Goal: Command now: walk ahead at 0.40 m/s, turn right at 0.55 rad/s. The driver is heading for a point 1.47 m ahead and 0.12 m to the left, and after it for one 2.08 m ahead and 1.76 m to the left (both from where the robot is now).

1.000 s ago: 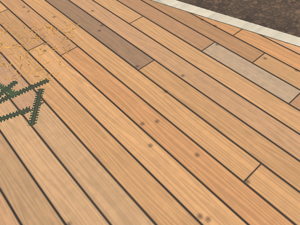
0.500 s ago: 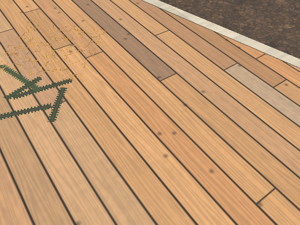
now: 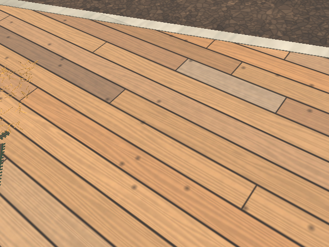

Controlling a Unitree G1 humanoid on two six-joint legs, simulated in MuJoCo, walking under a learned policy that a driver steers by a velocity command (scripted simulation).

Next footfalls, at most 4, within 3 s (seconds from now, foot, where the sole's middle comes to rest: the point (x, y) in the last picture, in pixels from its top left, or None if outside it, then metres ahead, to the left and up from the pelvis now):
0.30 left None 0.36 0.11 -0.79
0.74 right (242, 232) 0.55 -0.19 -0.79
1.24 left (173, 177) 0.81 0.10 -0.79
1.74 right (192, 122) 1.14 0.01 -0.79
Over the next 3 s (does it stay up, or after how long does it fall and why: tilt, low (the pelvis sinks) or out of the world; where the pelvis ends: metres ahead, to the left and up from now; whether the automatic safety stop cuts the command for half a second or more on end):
stays up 1.57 0.18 -0.01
